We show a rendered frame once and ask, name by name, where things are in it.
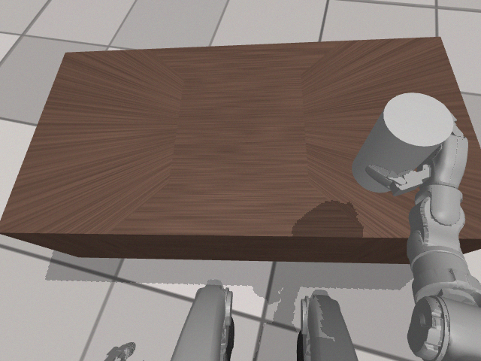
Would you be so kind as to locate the can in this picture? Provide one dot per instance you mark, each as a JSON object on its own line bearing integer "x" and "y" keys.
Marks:
{"x": 410, "y": 128}

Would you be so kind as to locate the left robot hand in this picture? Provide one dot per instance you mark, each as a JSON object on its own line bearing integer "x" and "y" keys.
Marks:
{"x": 121, "y": 353}

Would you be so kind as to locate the right robot arm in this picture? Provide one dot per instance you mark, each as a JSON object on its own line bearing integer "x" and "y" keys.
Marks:
{"x": 446, "y": 320}

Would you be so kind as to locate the right robot hand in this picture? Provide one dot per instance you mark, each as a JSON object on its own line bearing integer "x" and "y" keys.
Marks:
{"x": 445, "y": 166}

